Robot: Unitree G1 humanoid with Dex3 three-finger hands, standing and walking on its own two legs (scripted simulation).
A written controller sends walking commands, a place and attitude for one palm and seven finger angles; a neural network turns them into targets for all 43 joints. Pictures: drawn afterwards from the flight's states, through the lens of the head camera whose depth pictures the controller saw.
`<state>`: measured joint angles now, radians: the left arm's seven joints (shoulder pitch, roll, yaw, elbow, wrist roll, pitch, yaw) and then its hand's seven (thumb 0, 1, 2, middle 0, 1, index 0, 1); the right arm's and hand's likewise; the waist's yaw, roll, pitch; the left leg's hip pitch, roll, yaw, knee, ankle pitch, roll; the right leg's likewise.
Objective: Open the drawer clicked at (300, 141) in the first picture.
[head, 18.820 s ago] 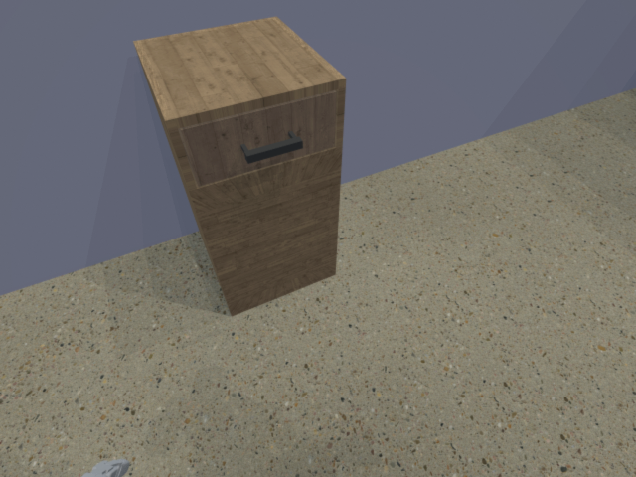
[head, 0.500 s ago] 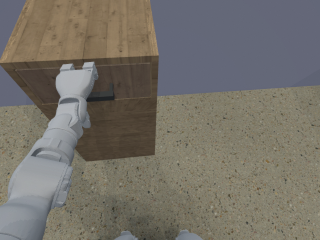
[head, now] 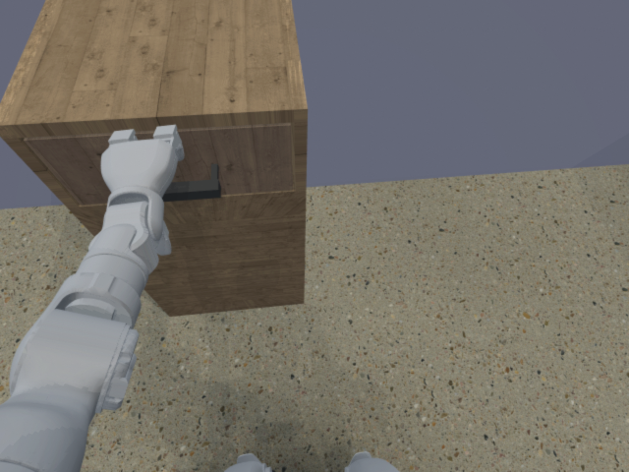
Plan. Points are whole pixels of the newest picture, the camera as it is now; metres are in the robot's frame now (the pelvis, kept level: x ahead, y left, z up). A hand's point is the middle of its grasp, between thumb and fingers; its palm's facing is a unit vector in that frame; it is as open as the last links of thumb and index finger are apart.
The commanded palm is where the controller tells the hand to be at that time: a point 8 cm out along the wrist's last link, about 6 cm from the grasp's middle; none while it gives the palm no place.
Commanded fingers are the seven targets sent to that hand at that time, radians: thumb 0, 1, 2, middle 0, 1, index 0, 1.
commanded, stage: re-aim the fingers above the handle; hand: left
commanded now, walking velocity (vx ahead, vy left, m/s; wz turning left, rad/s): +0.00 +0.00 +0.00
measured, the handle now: (175, 182) +0.56 +0.18 -0.04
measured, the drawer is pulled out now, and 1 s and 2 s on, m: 0.00 0.00 0.00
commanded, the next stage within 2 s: lower the fingers behind the handle in 0.22 s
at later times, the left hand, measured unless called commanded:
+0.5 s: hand (158, 201) +0.48 +0.18 +0.01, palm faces -0.08 -0.04 -1.00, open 13.9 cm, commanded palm +0.48 +0.18 +0.06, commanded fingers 0.00 -0.50 0.30 -0.30 -1.20 -0.30 -1.20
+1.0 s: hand (167, 210) +0.49 +0.18 -0.02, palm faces -0.07 -0.03 -1.00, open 13.8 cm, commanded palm +0.48 +0.17 +0.03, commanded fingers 0.00 -0.50 0.30 -0.30 -1.20 -0.30 -1.20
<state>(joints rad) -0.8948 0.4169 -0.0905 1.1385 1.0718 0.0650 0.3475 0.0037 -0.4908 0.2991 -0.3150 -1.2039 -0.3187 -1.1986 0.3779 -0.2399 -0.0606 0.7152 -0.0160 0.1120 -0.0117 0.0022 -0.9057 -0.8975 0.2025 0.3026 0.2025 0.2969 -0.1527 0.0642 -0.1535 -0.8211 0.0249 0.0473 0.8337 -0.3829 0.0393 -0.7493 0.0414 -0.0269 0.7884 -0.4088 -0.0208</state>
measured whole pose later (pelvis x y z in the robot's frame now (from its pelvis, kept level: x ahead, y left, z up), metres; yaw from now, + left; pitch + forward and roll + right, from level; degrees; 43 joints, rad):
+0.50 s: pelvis +0.00 +0.00 +0.00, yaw +0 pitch +21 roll -2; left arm -0.86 0.40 -0.09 1.13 1.08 0.01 0.35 0.00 -0.49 0.30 -0.31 -1.20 -0.32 -1.20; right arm 0.38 -0.24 -0.06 0.72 -0.02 0.11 -0.01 0.00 -0.91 -0.90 0.20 0.30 0.20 0.30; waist -0.14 0.06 -0.17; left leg -0.81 0.02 0.04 0.83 -0.38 0.04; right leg -0.74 0.04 -0.03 0.79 -0.41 -0.02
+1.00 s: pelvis -0.01 +0.00 -0.02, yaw +0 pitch +24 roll -2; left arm -0.90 0.42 -0.06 1.18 1.11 0.02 0.40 0.00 -0.49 0.30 -0.31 -1.21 -0.32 -1.20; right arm 0.38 -0.23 -0.05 0.73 -0.03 0.08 -0.01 0.00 -0.90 -0.90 0.20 0.30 0.20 0.30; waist -0.17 0.07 -0.18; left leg -0.96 0.03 0.04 0.95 -0.42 0.04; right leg -0.89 0.05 -0.03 0.91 -0.44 -0.02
